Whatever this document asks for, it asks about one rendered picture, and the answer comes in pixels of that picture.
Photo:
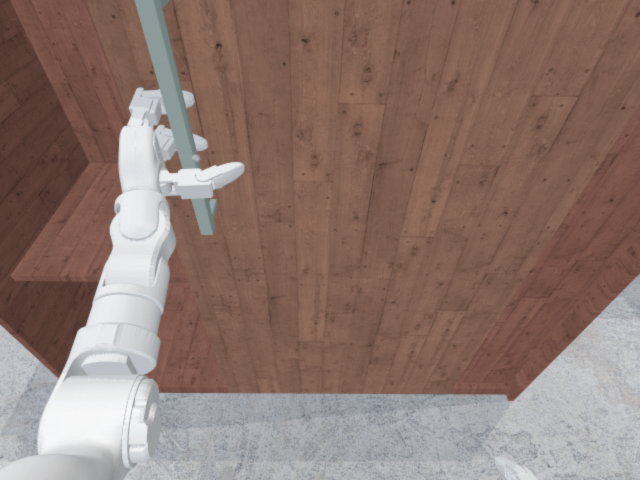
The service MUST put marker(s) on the robot left hand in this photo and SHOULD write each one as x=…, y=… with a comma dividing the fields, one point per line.
x=142, y=152

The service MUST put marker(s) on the handle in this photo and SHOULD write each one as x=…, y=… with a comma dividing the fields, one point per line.
x=159, y=46

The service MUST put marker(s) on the left robot forearm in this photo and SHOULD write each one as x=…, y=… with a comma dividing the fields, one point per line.
x=120, y=336

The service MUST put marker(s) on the robot right hand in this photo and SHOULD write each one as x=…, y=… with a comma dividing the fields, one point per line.
x=511, y=471

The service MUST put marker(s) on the wardrobe door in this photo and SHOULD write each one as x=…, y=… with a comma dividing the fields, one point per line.
x=406, y=164
x=600, y=227

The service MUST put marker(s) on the left robot upper arm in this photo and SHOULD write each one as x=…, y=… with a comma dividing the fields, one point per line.
x=97, y=427

